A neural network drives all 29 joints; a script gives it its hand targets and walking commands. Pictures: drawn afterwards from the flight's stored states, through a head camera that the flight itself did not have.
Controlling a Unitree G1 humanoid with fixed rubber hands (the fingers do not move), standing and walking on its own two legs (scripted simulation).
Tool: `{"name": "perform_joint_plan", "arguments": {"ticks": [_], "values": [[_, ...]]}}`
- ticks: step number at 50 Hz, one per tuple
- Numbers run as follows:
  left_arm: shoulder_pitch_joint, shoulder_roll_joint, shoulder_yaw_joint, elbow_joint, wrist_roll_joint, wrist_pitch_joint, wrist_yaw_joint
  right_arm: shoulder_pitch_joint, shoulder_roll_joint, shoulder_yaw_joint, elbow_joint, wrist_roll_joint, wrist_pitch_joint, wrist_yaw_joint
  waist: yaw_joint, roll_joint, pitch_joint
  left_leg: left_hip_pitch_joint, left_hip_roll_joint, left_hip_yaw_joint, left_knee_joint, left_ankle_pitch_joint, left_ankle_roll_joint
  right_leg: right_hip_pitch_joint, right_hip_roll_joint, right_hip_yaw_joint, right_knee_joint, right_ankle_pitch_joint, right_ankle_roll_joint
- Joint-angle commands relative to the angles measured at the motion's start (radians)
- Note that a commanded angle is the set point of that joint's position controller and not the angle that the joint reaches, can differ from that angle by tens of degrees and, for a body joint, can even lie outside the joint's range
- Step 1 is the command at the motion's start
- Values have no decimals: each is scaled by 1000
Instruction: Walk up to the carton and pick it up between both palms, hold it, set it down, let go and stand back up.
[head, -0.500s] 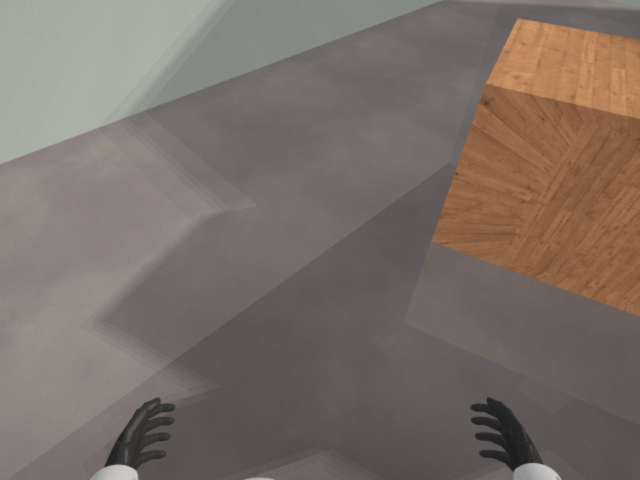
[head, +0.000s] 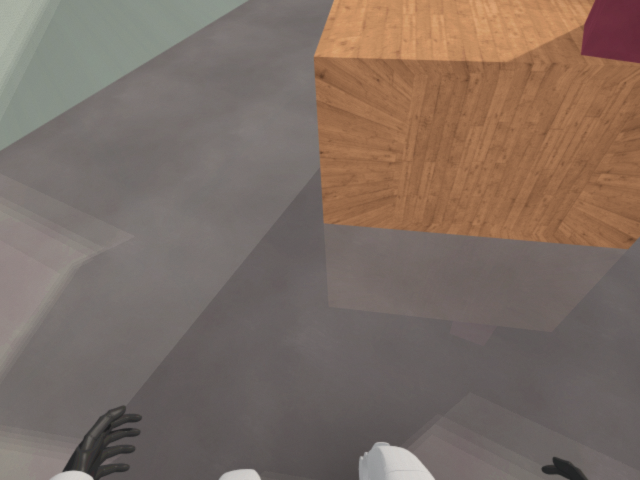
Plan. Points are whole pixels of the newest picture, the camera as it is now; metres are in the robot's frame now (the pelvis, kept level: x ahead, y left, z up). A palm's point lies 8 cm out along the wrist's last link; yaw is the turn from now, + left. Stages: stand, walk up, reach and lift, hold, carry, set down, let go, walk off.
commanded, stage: walk up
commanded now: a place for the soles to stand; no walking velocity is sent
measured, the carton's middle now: out of the picture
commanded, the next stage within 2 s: none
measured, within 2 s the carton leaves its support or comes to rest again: neither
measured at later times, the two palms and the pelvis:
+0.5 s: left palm (179, 374) +0.26 +0.22 -0.06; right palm (626, 377) +0.26 -0.39 -0.06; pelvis +0.16 -0.08 +0.02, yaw -1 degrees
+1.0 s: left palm (322, 245) +0.49 +0.02 -0.06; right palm out of the picture +0.38 -0.57 -0.09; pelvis +0.32 -0.24 -0.01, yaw -11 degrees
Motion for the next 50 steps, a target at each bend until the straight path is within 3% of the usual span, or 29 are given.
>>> {"name": "perform_joint_plan", "arguments": {"ticks": [1, 4, 6, 9, 13, 16, 18, 20, 21, 23, 24, 25, 26, 27, 28, 29, 30, 33, 36, 38, 39, 40, 41, 42, 43, 44, 45, 47, 50], "values": [[78, 282, 75, -103, 29, -34, 75, 14, -227, -112, -75, 39, -12, 2, 52, -86, -72, -433, -27, -52, 198, 146, 9, 417, -260, 554, -646, -191, 25], [71, 237, 37, -94, 36, -38, 76, 12, -216, -100, -38, 30, 0, 4, 41, -123, -36, -362, -30, -63, 87, 204, 3, 327, -225, 472, -692, -174, 81], [72, 232, 40, -96, 37, -38, 75, -31, -218, -102, -43, 35, 9, 6, 53, -89, 13, -375, -35, -59, 27, 240, 0, 298, -217, 467, -736, -237, 91], [94, 231, 40, -92, 33, -37, 74, -61, -211, -102, -38, 46, 14, 11, 61, -38, 49, -392, -38, -57, -42, 304, -7, 319, -204, 425, -751, -178, 114], [152, 231, 45, -86, 38, -33, 74, -120, -215, -104, -66, 45, 13, 8, 94, -40, 71, -403, -50, -47, -120, 329, 3, 365, -175, 394, -738, -92, 135], [183, 233, 49, -86, 36, -28, 76, -150, -208, -103, -79, 44, 12, 3, 104, -36, 91, -423, -64, -32, -177, 311, 16, 421, -160, 363, -706, 97, 151], [210, 227, 46, -93, 36, -20, 79, -142, -197, -94, -77, 42, 9, -5, 109, -74, 85, -395, -88, 6, -251, 272, 20, 457, -125, 325, -676, 330, 209], [224, 220, 44, -102, 44, -19, 82, -127, -192, -95, -78, 40, 2, -15, 104, -55, 74, -338, -109, 33, -324, 249, 32, 467, -127, 315, -619, 548, 218], [198, 212, 40, -109, 43, -15, 82, -87, -186, -93, -63, 39, -1, -24, 80, -82, 76, -272, -121, 49, -400, 253, 40, 433, -108, 292, -574, 698, 253], [34, 209, 37, -164, 35, -11, 82, 191, -223, -127, 28, 38, -7, -45, -75, -88, 5, 187, -200, 125, -556, 305, 69, 179, -47, 194, -330, 1078, 334], [-1, 189, 22, -182, 22, -17, 85, 328, -258, -143, 69, 37, -6, -55, -155, -5, -54, 464, -154, 104, -687, 492, 129, 3, 20, 108, -73, 986, 372], [96, 127, -6, -164, 21, -26, 90, 349, -305, -153, 58, 17, 3, -60, -182, 321, -201, 650, 196, -369, -637, 402, 301, -231, 60, 92, 457, 185, 316], [40, 217, 39, -224, 66, -17, 102, 280, -313, -156, -4, 19, -1, -74, -189, 187, -258, 590, 456, -769, -693, 254, 435, -385, 41, 238, 719, -229, 261], [-77, 271, 64, -265, 76, -7, 104, 262, -302, -157, -12, 24, -21, -77, -199, 98, -188, 525, 459, -754, -723, 265, 423, -452, -18, 360, 796, -217, 214], [-139, 277, 60, -282, 60, -10, 94, 247, -297, -157, -21, 17, -44, -73, -183, 45, -156, 498, 425, -671, -703, 309, 380, -495, -36, 410, 817, -222, 171], [-121, 254, 52, -276, 58, -11, 77, 201, -296, -156, -44, 2, -62, -76, -132, -11, -143, 456, 393, -561, -697, 293, 335, -501, -65, 429, 771, -205, 135], [-79, 233, 46, -249, 64, -8, 56, 141, -298, -145, -70, -5, -69, -79, -87, -25, -127, 361, 343, -423, -710, 183, 290, -444, -100, 380, 658, -174, 105], [-44, 191, 50, -214, 44, 15, 10, 4, -321, -158, -141, -21, -79, -68, -15, 123, 38, 42, 263, -219, -817, -86, 232, -280, -121, 278, 414, -49, 88], [-11, 159, 38, -205, 27, 11, -16, -80, -330, -167, -175, -20, -83, -48, 21, 169, 106, -137, 192, -17, -839, -157, 151, -33, -181, 132, 3, 58, 61], [107, 175, 52, -154, 20, 7, -19, -100, -341, -166, -170, -16, -72, -34, 86, 171, 77, -262, 196, 63, -755, -202, 143, 242, -149, 16, -44, 97, 42], [235, 205, 69, -110, 15, 2, -10, -101, -323, -161, -160, -23, -55, -30, 155, 90, 23, -315, 181, 112, -561, -244, 141, 410, -133, 3, -64, 108, 41], [329, 244, 84, -54, 11, -8, 8, -98, -252, -139, -149, -21, -36, -19, 206, -103, 6, -389, 108, 143, -260, -268, 128, 502, -59, -7, -74, 45, 46], [401, 308, 94, -27, 10, -21, 32, -122, -153, -109, -170, -10, -17, 3, 260, -383, 34, -433, -35, 170, 161, -262, 104, 361, -60, 122, -260, -217, 30], [320, 359, 98, -76, 3, -38, 50, -115, -83, -85, -207, 20, -17, 8, 220, -432, 56, -474, -166, -46, 359, -188, 77, 217, -169, 513, -507, -414, 3], [197, 405, 109, -149, 0, -52, 58, -41, -98, -110, -230, 55, -16, -5, 136, -396, 25, -481, -190, -182, 405, -67, 58, 208, -309, 847, -781, -508, -43], [93, 416, 108, -175, 7, -54, 69, 34, -184, -134, -184, 71, -9, -14, 53, -281, 5, -476, -149, -212, 423, 19, 36, 239, -367, 911, -808, -546, -59], [80, 393, 101, -175, 23, -52, 80, 76, -246, -140, -129, 65, -8, -20, 36, -214, -20, -473, -109, -194, 395, 91, 24, 315, -381, 846, -713, -463, -76], [95, 309, 65, -152, 37, -42, 96, 72, -259, -130, -59, 48, -9, -18, 37, -181, -16, -416, -80, -152, 283, 127, 9, 318, -338, 589, -567, -169, -47], [116, 267, 44, -139, 51, -45, 103, 9, -202, -114, -63, 39, -13, -9, 48, -180, -14, -357, -88, -111, 140, 52, 27, 305, -329, 446, -503, 127, -118]]}}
